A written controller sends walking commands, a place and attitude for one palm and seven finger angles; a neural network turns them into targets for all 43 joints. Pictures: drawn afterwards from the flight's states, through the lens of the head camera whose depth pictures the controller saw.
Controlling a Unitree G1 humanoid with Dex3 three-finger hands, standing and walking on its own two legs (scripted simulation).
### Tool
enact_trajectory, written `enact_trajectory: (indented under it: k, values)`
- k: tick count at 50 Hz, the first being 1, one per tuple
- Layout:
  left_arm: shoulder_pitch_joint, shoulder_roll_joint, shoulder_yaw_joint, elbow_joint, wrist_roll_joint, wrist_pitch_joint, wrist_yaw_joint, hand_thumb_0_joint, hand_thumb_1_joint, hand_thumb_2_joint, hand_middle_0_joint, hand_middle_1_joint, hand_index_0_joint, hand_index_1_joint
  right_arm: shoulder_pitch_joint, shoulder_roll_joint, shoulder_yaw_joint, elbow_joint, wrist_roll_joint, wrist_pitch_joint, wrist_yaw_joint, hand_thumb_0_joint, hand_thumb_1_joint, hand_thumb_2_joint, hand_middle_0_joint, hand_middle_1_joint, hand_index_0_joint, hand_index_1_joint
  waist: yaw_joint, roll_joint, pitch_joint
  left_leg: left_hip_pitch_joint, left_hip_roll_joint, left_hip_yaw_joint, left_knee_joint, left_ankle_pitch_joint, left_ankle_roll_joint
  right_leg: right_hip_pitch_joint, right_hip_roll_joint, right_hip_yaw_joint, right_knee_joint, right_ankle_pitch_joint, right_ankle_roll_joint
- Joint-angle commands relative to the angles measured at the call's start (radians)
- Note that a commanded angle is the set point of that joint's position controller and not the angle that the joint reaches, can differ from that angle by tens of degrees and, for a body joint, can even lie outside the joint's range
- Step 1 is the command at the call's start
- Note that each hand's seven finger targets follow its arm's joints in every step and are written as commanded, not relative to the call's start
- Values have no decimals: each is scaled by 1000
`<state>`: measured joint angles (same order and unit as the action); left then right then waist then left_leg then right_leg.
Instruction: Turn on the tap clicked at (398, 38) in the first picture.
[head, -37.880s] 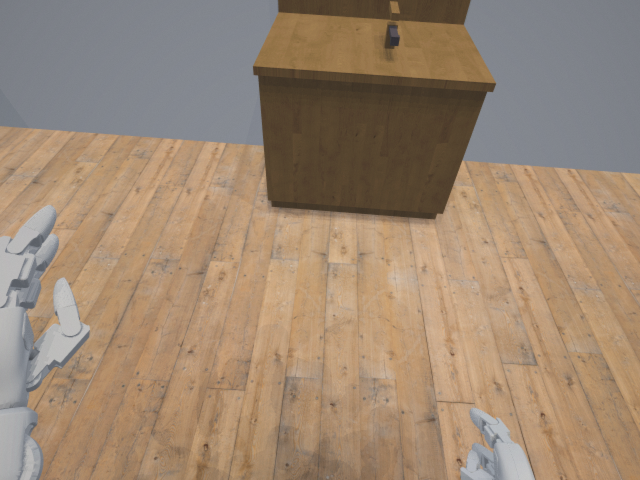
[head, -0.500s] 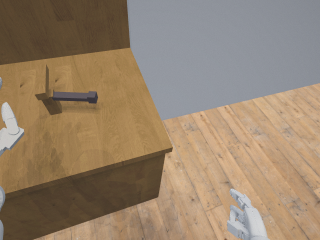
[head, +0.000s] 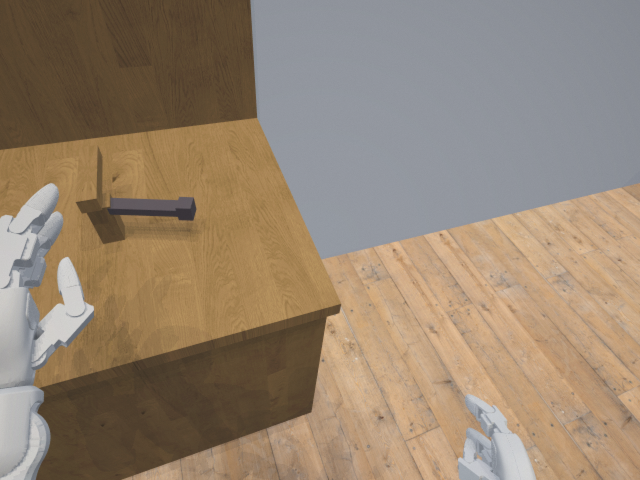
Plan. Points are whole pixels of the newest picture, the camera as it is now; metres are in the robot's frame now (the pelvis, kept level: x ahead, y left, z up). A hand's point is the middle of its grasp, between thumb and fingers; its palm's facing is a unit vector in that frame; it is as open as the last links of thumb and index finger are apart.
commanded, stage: come to a stop and stand still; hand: left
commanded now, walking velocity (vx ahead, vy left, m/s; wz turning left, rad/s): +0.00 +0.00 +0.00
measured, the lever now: (186, 208) +0.51 +0.27 +0.00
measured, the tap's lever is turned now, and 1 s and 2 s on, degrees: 71 71 71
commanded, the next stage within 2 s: look again from close up in 0.32 s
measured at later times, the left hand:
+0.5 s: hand (93, 297) +0.24 +0.24 +0.16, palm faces +0.39 -0.85 -0.35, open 7.4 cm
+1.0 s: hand (79, 269) +0.25 +0.26 +0.17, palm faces +0.45 -0.84 -0.32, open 7.4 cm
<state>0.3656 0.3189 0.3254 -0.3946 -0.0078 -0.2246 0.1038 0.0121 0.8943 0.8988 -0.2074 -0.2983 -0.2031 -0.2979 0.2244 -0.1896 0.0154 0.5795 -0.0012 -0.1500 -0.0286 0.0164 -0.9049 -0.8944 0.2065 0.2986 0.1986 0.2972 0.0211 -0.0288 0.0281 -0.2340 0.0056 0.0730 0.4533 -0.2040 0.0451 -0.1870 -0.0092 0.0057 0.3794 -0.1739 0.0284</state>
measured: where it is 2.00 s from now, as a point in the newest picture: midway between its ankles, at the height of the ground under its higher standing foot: outside the picture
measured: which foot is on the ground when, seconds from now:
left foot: down 0.00-1.00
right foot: down 0.00-1.00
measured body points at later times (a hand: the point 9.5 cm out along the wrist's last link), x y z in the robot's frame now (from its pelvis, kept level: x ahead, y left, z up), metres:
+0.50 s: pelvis +0.02 +0.00 +0.00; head +0.04 +0.02 +0.45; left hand +0.21 +0.29 +0.18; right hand +0.20 -0.22 -0.07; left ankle +0.03 +0.09 -0.74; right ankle +0.02 -0.14 -0.74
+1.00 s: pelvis +0.02 -0.02 +0.00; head +0.02 -0.03 +0.45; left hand +0.22 +0.30 +0.19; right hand +0.20 -0.23 -0.09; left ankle +0.03 +0.09 -0.74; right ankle +0.02 -0.14 -0.74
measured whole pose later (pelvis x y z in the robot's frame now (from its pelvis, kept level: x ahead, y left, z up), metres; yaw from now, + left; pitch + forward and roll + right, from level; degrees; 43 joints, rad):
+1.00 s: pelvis +0.02 -0.02 +0.00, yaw +2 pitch -1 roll +0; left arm 0.21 0.38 0.41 -0.31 -0.11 0.00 0.03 0.01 0.90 0.90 -0.21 -0.30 -0.20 -0.30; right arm 0.20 -0.21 0.04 0.65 -0.01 -0.12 0.00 0.02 -0.90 -0.89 0.21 0.30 0.20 0.30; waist 0.04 0.01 0.01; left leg -0.22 -0.01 0.04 0.46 -0.23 0.02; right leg -0.20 -0.02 -0.01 0.48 -0.26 0.00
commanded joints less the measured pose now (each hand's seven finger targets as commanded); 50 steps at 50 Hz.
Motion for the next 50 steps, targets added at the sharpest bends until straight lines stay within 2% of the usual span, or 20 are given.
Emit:
enact_trajectory:
  k: [1,6,8,16,18,20,21,23,24,26,40,41,42,43,44,45,46,47,48,50]
  values:
    - [-81,202,133,-257,-17,-60,18,0,900,900,-200,-300,-200,-300,-106,-129,-49,-160,5,-52,-11,0,-900,-900,200,300,200,300,4,109,-111,5,56,-94,-131,-25,-32,69,-13,31,-37,49,-44]
    - [-29,194,136,-267,-28,-45,15,0,900,900,-200,-300,-200,-300,-107,-127,-51,-164,9,-43,-9,0,-900,-900,200,300,200,300,5,73,-161,77,58,-77,-84,176,-39,87,-17,20,-18,195,-39]
    - [-29,176,114,-267,-30,-39,13,0,900,900,-200,-300,-200,-300,-101,-130,-52,-161,11,-37,-8,0,-900,-900,200,300,200,300,3,92,-157,92,64,-75,-84,215,-43,78,-17,15,-7,207,-37]
    - [-44,201,131,-287,-29,-22,22,0,900,900,-200,-300,-200,-300,-115,-127,-52,-162,12,-14,-16,0,-900,-900,200,300,200,300,4,92,-146,81,67,-75,-88,172,-41,86,-22,20,-15,196,-36]
    - [-42,178,110,-275,-32,-20,21,0,900,900,-200,-300,-200,-300,-114,-127,-52,-165,13,-12,-16,0,-900,-900,200,300,200,300,3,79,-138,74,65,-76,-96,147,-40,86,-23,21,-19,179,-37]
    - [-52,182,110,-286,-31,-22,24,0,900,900,-200,-300,-200,-300,-113,-129,-54,-163,13,-9,-16,0,-900,-900,200,300,200,300,2,105,-133,64,63,-78,-103,117,-38,86,-22,23,-21,157,-37]
    - [-46,201,131,-284,-30,-20,26,0,900,900,-200,-300,-200,-300,-120,-127,-52,-164,13,-8,-19,0,-900,-900,200,300,200,300,4,103,-129,60,65,-82,-105,111,-38,86,-23,21,-23,151,-37]
    - [-36,185,117,-277,-32,-18,26,0,900,900,-200,-300,-200,-300,-117,-125,-53,-166,13,-6,-18,0,-900,-900,200,300,200,300,3,88,-126,57,65,-80,-104,89,-33,86,-25,27,-31,147,-37]
    - [-28,184,118,-268,-33,-17,26,0,900,900,-200,-300,-200,-300,-115,-125,-53,-167,13,-5,-18,0,-900,-900,200,300,200,300,3,70,-125,57,64,-77,-100,87,-32,86,-27,28,-36,153,-37]
    - [-37,190,120,-278,-32,-15,27,0,900,900,-200,-300,-200,-300,-120,-128,-53,-164,13,-4,-19,0,-900,-900,200,300,200,300,2,93,-126,57,62,-82,-104,94,-36,87,-26,29,-35,150,-39]
    - [-19,189,120,-279,-34,-12,31,0,900,900,-200,-300,-200,-300,-114,-129,-58,-166,16,5,-21,0,-900,-900,200,300,200,300,1,84,-125,47,68,-90,-109,74,-30,95,-28,22,-29,131,-37]
    - [-916,931,384,-517,-15,-153,45,0,900,900,-200,-300,-200,-300,0,-164,121,-286,61,16,-94,0,-900,-900,200,300,200,300,-53,307,-14,-220,77,-149,-155,-179,3,183,35,-12,130,-96,20]
    - [-517,367,302,20,72,31,-5,0,900,900,-200,-300,-200,-300,-74,-112,-60,-83,-52,-29,-63,0,-900,-900,200,300,200,300,61,301,-233,162,48,-133,-94,246,-80,2,61,-58,154,14,-64]
    - [-305,142,75,-7,-42,85,-37,0,900,900,-200,-300,-200,-300,-65,-131,-47,-94,-25,-39,-7,0,-900,-900,200,300,200,300,4,239,-264,261,52,-142,-80,463,-147,-76,69,-93,121,-5,-64]
    - [-266,158,137,-95,-118,112,-63,0,900,900,-200,-300,-200,-300,-75,-178,-70,-84,-18,-48,0,0,-900,-900,200,300,200,300,54,182,-334,299,44,-123,-56,474,-145,-48,58,-77,105,33,-56]
    - [-155,188,160,-42,-153,153,-85,0,900,900,-200,-300,-200,-300,-101,-197,-70,-72,-14,-50,2,0,-900,-900,200,300,200,300,76,136,-312,263,32,-97,-36,448,-124,-12,47,-86,82,96,-58]
    - [-47,155,137,13,-154,199,-100,0,900,900,-200,-300,-200,-300,-124,-195,-52,-73,0,-40,15,0,-900,-900,200,300,200,300,79,126,-235,205,28,-80,-45,416,-123,2,50,-102,63,124,-57]
    - [-65,103,58,-88,-137,208,-114,0,900,900,-200,-300,-200,-300,-157,-191,-44,-89,2,-40,28,0,-900,-900,200,300,200,300,64,88,-200,165,23,-77,-43,378,-97,-4,40,-113,68,154,-56]
    - [-93,111,33,-101,-110,215,-102,0,900,900,-200,-300,-200,-300,-177,-185,-38,-89,8,-35,31,0,-900,-900,200,300,200,300,41,54,-128,119,25,-81,-42,307,-78,-37,42,-118,74,128,-51]
    - [-39,163,80,-112,-83,190,-69,0,900,900,-200,-300,-200,-300,-189,-188,-44,-97,4,-27,24,0,-900,-900,200,300,200,300,36,-3,-97,49,16,-85,-41,143,-48,-57,40,-113,78,52,-45]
